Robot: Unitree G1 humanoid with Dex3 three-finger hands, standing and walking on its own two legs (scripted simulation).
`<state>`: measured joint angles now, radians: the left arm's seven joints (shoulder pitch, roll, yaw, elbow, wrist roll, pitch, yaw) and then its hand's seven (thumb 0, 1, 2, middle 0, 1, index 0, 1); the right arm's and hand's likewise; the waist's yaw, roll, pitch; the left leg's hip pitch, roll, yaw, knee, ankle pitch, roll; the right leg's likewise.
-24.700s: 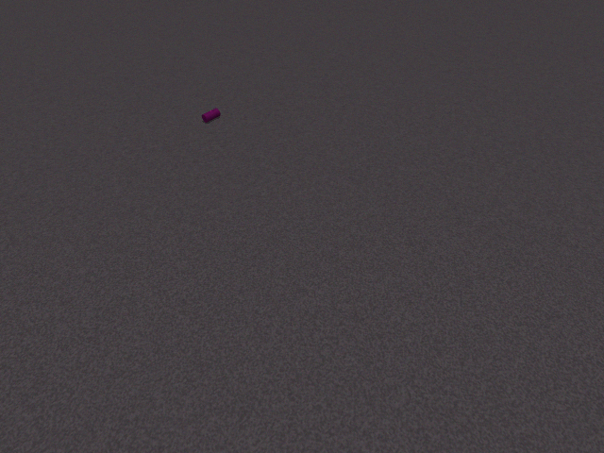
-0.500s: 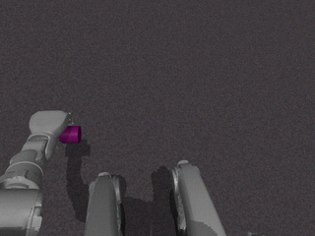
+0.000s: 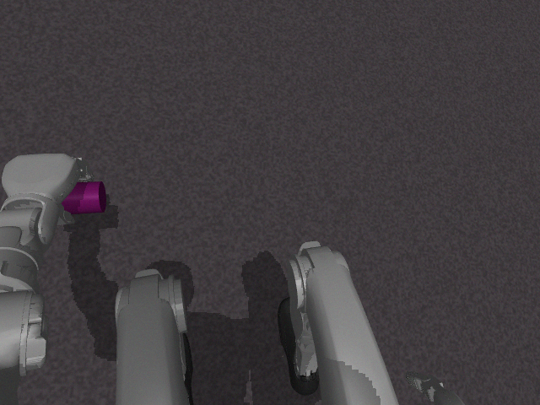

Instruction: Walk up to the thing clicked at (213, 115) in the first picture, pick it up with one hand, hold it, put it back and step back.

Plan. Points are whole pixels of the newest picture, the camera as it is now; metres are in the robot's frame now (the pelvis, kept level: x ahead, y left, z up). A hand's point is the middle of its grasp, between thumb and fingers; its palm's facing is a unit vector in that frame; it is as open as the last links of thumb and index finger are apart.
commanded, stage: crouch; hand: left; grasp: from above
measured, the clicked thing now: (67, 198) +0.45 +0.27 -0.20
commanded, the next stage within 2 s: lower in 0.40 s
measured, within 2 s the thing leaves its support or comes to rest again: neither
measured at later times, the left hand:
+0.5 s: hand (71, 203) +0.45 +0.27 -0.23, palm faces -0.48 -0.01 -0.88, open 8.0 cm
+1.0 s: hand (81, 209) +0.46 +0.27 -0.29, palm faces -0.48 -0.03 -0.88, open 7.9 cm
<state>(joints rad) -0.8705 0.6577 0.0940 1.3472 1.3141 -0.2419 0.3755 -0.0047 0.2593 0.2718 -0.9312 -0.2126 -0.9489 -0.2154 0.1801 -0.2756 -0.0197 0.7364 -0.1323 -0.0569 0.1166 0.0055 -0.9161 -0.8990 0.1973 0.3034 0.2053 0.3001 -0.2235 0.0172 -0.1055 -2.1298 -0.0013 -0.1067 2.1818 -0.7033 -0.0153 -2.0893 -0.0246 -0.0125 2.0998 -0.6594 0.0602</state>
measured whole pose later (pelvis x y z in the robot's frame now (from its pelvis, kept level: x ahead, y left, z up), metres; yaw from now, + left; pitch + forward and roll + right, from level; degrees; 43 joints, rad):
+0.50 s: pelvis +0.00 +0.00 -0.05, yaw -1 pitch +36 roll -7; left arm -0.93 0.74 0.13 1.44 1.36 -0.29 0.41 0.00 0.27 0.25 -0.94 -0.21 -0.96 -0.21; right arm 0.17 -0.28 0.02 0.76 -0.16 -0.05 0.14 0.00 -0.92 -0.90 0.20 0.30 0.21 0.30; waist -0.26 0.00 -0.05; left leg -2.26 -0.01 -0.12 2.34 -0.71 -0.02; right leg -2.22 -0.01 -0.01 2.25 -0.66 0.07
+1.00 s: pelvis +0.00 +0.00 -0.08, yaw -3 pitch +34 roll -9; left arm -0.93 0.82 0.17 1.49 1.38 -0.32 0.48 0.00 0.29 0.18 -0.97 -0.14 -0.99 -0.14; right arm 0.14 -0.29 0.06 0.76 -0.20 -0.06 0.16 0.00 -0.91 -0.90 0.20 0.30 0.21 0.30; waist -0.29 -0.04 0.02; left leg -2.34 -0.01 -0.16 2.46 -0.73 -0.03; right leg -2.28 0.00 -0.03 2.35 -0.66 0.07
